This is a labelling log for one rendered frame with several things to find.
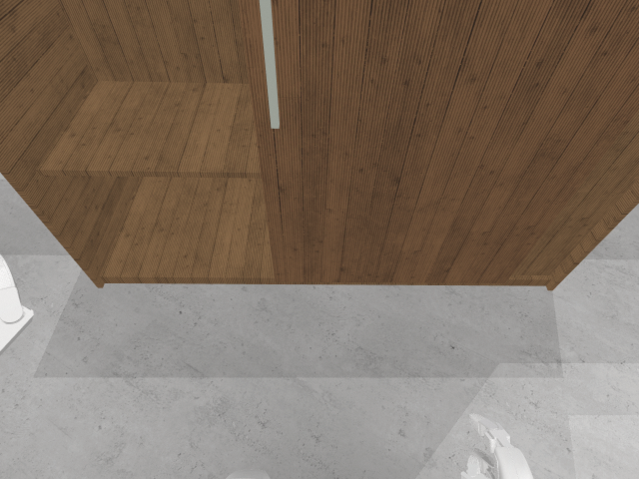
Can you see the robot right hand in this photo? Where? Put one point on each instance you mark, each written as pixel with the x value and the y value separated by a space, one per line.
pixel 508 462

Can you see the robot left hand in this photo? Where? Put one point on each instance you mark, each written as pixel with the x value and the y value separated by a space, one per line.
pixel 14 317

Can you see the handle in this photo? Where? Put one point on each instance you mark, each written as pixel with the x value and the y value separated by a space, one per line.
pixel 269 50

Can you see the wardrobe door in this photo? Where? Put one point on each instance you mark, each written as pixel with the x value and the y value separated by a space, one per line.
pixel 432 140
pixel 612 177

